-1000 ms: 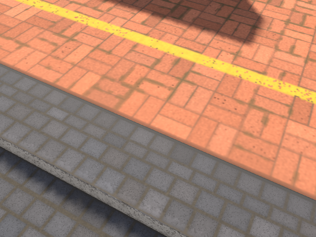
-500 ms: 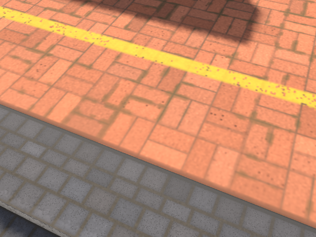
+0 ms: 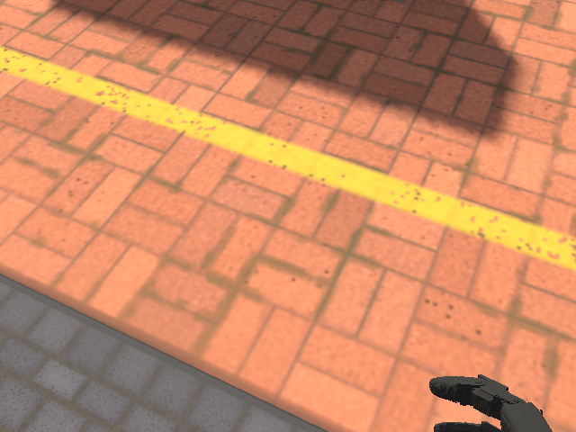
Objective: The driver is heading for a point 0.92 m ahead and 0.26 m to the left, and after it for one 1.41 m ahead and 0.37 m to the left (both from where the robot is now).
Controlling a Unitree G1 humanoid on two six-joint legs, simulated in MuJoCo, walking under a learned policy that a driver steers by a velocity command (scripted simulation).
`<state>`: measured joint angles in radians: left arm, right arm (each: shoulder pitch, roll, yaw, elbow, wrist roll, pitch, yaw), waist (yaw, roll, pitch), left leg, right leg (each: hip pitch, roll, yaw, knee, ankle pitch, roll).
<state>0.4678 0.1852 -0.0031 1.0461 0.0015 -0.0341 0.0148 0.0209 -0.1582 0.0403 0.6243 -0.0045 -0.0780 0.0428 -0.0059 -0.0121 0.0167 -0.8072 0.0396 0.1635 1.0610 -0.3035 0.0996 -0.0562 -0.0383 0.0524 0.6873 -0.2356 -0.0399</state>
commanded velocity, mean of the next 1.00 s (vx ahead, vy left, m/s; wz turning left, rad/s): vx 0.27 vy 0.00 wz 0.40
